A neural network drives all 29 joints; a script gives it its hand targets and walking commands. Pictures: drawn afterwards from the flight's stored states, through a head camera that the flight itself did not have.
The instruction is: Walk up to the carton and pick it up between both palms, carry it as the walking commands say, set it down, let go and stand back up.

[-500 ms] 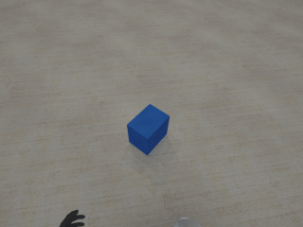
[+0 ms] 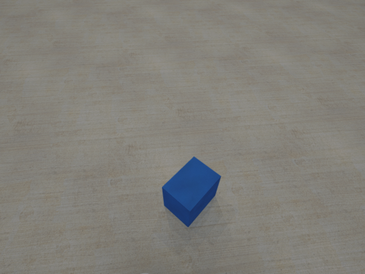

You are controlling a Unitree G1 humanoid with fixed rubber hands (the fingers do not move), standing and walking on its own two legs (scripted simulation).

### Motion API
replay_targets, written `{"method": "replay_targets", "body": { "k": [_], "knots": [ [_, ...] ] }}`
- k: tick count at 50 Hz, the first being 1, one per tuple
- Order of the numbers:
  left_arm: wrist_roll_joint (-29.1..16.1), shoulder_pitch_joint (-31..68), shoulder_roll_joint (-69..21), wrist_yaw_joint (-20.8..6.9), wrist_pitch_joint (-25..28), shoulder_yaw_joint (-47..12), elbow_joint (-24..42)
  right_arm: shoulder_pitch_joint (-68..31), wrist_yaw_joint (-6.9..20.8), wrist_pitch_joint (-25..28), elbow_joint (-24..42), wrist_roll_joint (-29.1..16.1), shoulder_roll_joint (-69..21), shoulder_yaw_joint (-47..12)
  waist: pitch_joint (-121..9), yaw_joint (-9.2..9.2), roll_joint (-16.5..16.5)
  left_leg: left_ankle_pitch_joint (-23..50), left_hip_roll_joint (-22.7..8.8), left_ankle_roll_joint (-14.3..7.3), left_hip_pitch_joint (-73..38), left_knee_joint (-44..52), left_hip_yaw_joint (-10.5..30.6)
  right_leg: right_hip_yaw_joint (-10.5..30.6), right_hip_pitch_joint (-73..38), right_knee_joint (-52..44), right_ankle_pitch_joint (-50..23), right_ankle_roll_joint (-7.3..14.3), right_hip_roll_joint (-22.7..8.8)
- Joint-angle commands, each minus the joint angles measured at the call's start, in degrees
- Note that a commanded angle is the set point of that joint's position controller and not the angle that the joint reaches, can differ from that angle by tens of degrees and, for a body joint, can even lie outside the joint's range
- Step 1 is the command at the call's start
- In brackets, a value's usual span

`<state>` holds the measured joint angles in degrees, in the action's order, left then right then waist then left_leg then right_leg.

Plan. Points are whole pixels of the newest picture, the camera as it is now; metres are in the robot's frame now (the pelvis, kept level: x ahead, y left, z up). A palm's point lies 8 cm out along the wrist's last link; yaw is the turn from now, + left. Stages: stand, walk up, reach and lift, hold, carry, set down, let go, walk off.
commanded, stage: walk up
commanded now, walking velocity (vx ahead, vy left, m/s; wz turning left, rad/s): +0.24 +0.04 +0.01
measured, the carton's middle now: (191, 191) +0.61 -0.05 -0.64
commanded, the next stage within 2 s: none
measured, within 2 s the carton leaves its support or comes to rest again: neither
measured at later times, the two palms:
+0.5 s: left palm (83, 258) +0.19 +0.24 -0.10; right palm out of the picture +0.14 -0.25 -0.13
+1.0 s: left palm out of the picture +0.11 +0.30 -0.12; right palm out of the picture +0.10 -0.18 -0.11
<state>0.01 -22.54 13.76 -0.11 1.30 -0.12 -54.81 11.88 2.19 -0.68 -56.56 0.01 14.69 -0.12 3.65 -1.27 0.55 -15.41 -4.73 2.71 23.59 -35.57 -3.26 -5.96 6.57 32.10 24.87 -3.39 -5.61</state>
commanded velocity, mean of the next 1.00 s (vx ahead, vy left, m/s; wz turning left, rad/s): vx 0.08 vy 0.03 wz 0.01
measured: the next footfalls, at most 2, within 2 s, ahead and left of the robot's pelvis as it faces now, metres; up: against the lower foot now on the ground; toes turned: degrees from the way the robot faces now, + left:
right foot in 0.40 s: +0.15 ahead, -0.13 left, +0.00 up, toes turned -7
left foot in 0.76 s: +0.11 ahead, +0.13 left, +0.00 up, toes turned +6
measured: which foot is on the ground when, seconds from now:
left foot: down 0.00-0.42, up 0.44-0.74, down 0.76-1.00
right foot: down 0.00-0.00, up 0.02-0.38, down 0.40-0.78, up 0.80-1.00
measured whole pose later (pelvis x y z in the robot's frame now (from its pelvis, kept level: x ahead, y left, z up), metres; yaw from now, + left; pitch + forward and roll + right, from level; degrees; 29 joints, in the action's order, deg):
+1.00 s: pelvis +0.06 +0.05 +0.02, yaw +1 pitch +2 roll -3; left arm 0.0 -10.2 12.8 0.7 -4.0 -0.1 -57.7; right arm 14.4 -0.2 0.8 -56.8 0.0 10.7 -0.1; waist -0.1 0.4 0.9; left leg -12.3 -0.9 -3.5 14.9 -25.2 -4.6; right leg -5.0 17.5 39.6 23.6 -1.5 -4.6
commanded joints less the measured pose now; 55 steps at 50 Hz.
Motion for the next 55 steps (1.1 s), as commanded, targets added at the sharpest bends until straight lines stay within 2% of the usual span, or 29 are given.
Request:
{"method": "replay_targets", "body": {
  "k": [1, 2, 3, 6, 15, 17, 18, 19, 21, 22, 23, 25, 27, 31, 34, 36, 37, 38, 39, 40, 42, 44, 47, 49, 51, 52, 53, 54, 55],
  "knots": [
    [0.09, 0.55, 5.04, 0.21, 0.89, 4.10, 4.12, 18.70, -1.76, 4.02, -0.56, 1.36, 13.18, 5.64, -18.16, 7.20, 14.30, 26.57, -17.61, -5.35, -34.15, 16.36, 18.94, -2.78, 14.09, 21.99, 0.24, 0.79, 2.47],
    [1.29, 1.38, 4.88, 0.51, 0.12, 4.47, 5.15, 22.65, -2.02, 4.09, -1.63, 1.00, 17.35, 6.21, -19.42, 8.46, 18.15, 36.65, -22.76, -8.78, -38.50, 18.32, 31.63, 3.45, 21.93, 28.45, 12.33, 1.34, 4.52],
    [1.12, 4.41, 6.89, 0.54, -0.56, 4.93, 5.87, 20.50, -2.02, 4.06, -1.91, 1.02, 15.47, 5.57, -14.07, 7.66, 14.51, 36.24, -21.01, -10.67, -33.02, 16.02, 28.88, 5.70, 23.83, 31.11, 11.36, 1.85, 2.15],
    [0.69, 5.93, 4.30, -0.18, 0.04, 3.51, 3.84, 12.85, -2.75, 4.39, -1.60, 1.58, 7.52, 3.62, -8.58, 4.12, 10.37, 43.83, -13.98, -9.73, -28.93, 14.64, 16.00, 4.47, 26.77, 29.13, 4.26, 2.02, 0.23],
    [0.24, 13.86, 2.45, -0.88, -0.61, 2.38, 2.58, 8.57, -3.03, 3.58, -0.55, 2.16, 8.36, 3.74, -9.18, 3.99, 12.74, 22.86, -11.82, -11.79, -19.41, 17.62, 12.35, -0.22, 17.71, 8.47, -0.55, 1.55, 2.30],
    [0.18, 12.08, 1.34, -0.27, -0.28, 1.47, 1.85, 5.75, -3.24, 2.81, 0.51, 1.83, 9.12, 3.30, -9.53, 2.85, 12.93, 34.24, -10.48, -10.29, -19.59, 13.93, 10.12, -1.47, 12.55, -2.69, -7.74, 1.38, 4.23],
    [-0.39, 8.29, 2.72, 0.48, -0.19, 1.35, -0.43, 2.66, -3.45, 2.18, 0.33, 0.64, 9.21, 3.24, -9.87, 0.70, 10.85, 46.46, -8.91, -7.78, -21.30, 7.82, 8.17, 1.01, 8.02, -13.06, -16.50, 1.21, 2.32],
    [-0.22, 5.66, 5.68, 0.75, 0.53, 1.53, -1.03, 3.82, -3.36, 2.22, 0.08, -0.35, 7.32, 2.88, -15.05, 0.66, 7.88, 39.26, -6.39, -4.37, -20.46, 5.75, 6.79, 3.31, 0.74, -15.96, -28.97, 2.25, -2.26],
    [0.11, 5.83, 9.56, 0.81, 0.87, 2.18, -1.63, 7.26, -3.23, 1.90, 0.67, -0.31, 1.20, 1.44, -17.75, 1.89, -7.87, 6.74, 1.00, -0.99, -10.18, 4.18, 1.69, 12.04, -9.36, -9.31, -59.92, 5.70, -12.85],
    [0.00, 6.88, 9.60, 0.85, 0.10, 2.19, -2.05, 6.84, -3.39, 1.32, 0.53, 0.06, 1.26, 1.52, -15.89, 1.02, -9.40, -4.50, 2.24, -0.38, -8.01, 4.55, 0.90, 10.72, -8.71, -6.21, -62.95, 8.09, -13.68],
    [0.63, 8.44, 8.48, 1.00, 0.00, 2.08, -1.23, 6.49, -3.39, 1.16, 0.51, -0.04, 0.86, 1.17, -15.75, 0.78, -10.52, -4.39, 2.21, -0.25, -7.30, 4.51, 0.76, 11.08, -9.79, -4.73, -65.82, 9.28, -13.82],
    [0.94, 10.32, 8.09, 1.40, -0.38, 2.12, -0.61, 6.00, -3.08, 0.99, 0.10, 0.19, 2.18, 1.25, -14.25, 0.11, -10.73, -0.47, 1.83, 0.11, -6.20, 4.16, 0.22, 10.07, -7.85, -5.21, -62.66, 8.99, -12.82],
    [0.71, 6.55, 10.10, 2.21, -0.87, 3.18, -1.36, 4.77, -2.80, -0.07, 0.84, 0.84, 3.43, 2.00, -12.25, -1.80, -11.37, -9.12, 3.03, 0.74, 0.14, -1.91, -0.21, 15.19, -9.19, -6.69, -63.98, 11.77, -17.05],
    [1.15, 6.54, 12.60, 3.58, -2.33, 4.68, -0.35, 0.79, -1.74, -2.78, 3.42, 1.45, 4.95, 2.82, -4.92, -2.11, -8.45, -15.96, 0.77, 1.49, 6.40, -18.69, 2.59, 18.79, 1.12, -14.59, -39.70, 16.02, -22.46],
    [1.70, 14.10, 11.50, 2.89, -2.98, 4.79, 1.84, 2.51, -1.36, -2.69, 2.85, 1.31, 3.53, 2.23, -1.76, 1.49, -11.07, -12.10, -0.36, 0.44, -1.06, -8.54, 3.43, 12.68, 9.70, -16.35, -17.59, 11.21, -15.76],
    [1.60, 15.94, 9.37, 1.75, -3.29, 3.82, 2.00, 7.00, -2.15, -1.36, 0.57, 0.88, 1.94, 1.19, -3.90, 3.39, -12.15, -3.49, 2.21, -0.15, -10.52, 7.06, -0.06, 9.03, 9.70, -11.99, -15.11, 7.71, -10.67],
    [0.63, 14.31, 6.74, 1.44, -3.71, 2.92, 0.29, 9.51, -2.82, 0.19, -1.19, 0.77, 1.46, 0.64, -6.53, 4.52, -9.43, 3.86, 0.82, -0.34, -17.33, 17.35, 1.46, 5.29, 9.43, -7.42, -13.36, 5.79, -5.29],
    [-0.04, 11.47, 3.19, 1.08, -3.58, 2.08, 0.27, 11.29, -3.32, 1.28, -1.99, 1.29, 5.98, 1.96, -8.34, 3.31, 5.65, 8.72, -9.31, -0.98, -20.16, 22.66, 12.73, 1.82, 12.16, 0.22, -6.67, 3.35, 0.20],
    [0.39, 10.25, 2.13, 1.03, -3.77, 2.08, 1.06, 9.64, -3.44, 1.80, -0.66, 1.69, 10.97, 3.29, -6.53, 2.54, 14.25, 18.87, -16.20, -4.32, -18.71, 24.68, 22.38, 2.28, 17.75, 4.69, 3.21, 2.05, 3.56],
    [0.22, 11.49, 3.99, 1.01, -4.49, 2.60, 0.75, 8.00, -3.45, 1.74, -0.30, 1.50, 10.02, 2.66, -6.42, 2.22, 9.88, 17.91, -15.30, -5.96, -14.88, 24.06, 19.16, 6.36, 14.39, 6.88, 4.12, 2.72, 2.01],
    [-0.02, 12.85, 3.95, 0.55, -4.87, 2.82, -0.03, 3.90, -3.74, 2.05, 0.55, 1.79, 6.73, 1.83, -3.12, 1.52, 7.61, 16.43, -11.85, -6.52, -14.71, 24.71, 16.98, 5.88, 15.64, 10.30, 0.78, 2.45, 3.62],
    [0.38, 10.05, 3.66, 0.68, -4.96, 3.10, -1.75, 5.96, -4.03, 2.56, -0.30, 1.62, 6.48, 1.90, -6.58, 1.29, 6.94, 25.76, -10.24, -6.23, -20.76, 22.48, 13.82, 5.23, 16.19, 13.13, -0.57, 2.69, 4.78],
    [0.43, 9.30, 3.46, 0.97, -4.72, 3.04, -2.20, 6.94, -4.09, 2.70, -0.70, 1.55, 6.22, 2.04, -8.49, 1.68, 5.60, 27.71, -10.68, -7.48, -23.28, 21.27, 13.13, 5.20, 16.54, 13.58, -1.41, 2.76, 4.73],
    [0.19, 10.35, 3.00, 1.23, -4.31, 2.69, -1.97, 7.17, -4.26, 2.46, -0.73, 1.51, 5.98, 2.08, -8.64, 1.96, 5.24, 25.47, -10.57, -9.40, -23.71, 20.95, 12.82, 5.14, 16.51, 10.68, -0.85, 2.58, 4.56],
    [-0.42, 10.93, 2.35, 1.20, -4.17, 2.58, -1.43, 7.70, -4.55, 2.03, -0.47, 1.79, 6.08, 2.58, -8.42, 2.08, 5.45, 15.12, -11.19, -11.02, -23.81, 21.81, 14.90, 4.99, 16.77, 8.57, 0.26, 2.47, 4.60],
    [-0.24, 10.91, 2.35, 0.92, -3.98, 2.68, -1.45, 8.50, -4.35, 1.72, -0.74, 1.92, 6.62, 3.32, -8.52, 2.64, 5.44, 1.29, -11.93, -11.55, -23.78, 23.90, 16.85, 4.30, 17.49, 8.49, 0.82, 2.37, 4.59],
    [0.73, 11.79, 3.61, 0.22, -3.64, 3.10, -0.88, 11.67, -3.99, 1.34, -1.05, 2.12, 8.65, 4.07, -8.88, 4.84, 7.06, -24.14, -13.80, -12.64, -23.57, 28.28, 20.97, 3.01, 20.23, 12.61, 2.67, 2.84, 4.16],
    [1.44, 13.98, 4.70, 0.04, -3.54, 3.49, -0.05, 12.48, -3.97, 1.04, -0.89, 2.17, 9.20, 4.21, -4.03, 5.62, 7.07, -29.80, -16.68, -12.97, -20.56, 31.46, 24.85, 3.86, 23.52, 14.97, 2.59, 2.96, 3.08],
    [1.33, 15.65, 3.73, -0.11, -3.10, 3.14, 1.22, 10.77, -4.01, 0.95, -0.86, 2.39, 8.77, 4.06, -1.22, 5.11, 6.91, -26.70, -16.33, -13.45, -17.58, 32.01, 24.23, 4.65, 23.07, 13.00, 1.36, 2.86, 2.31]
  ]
}}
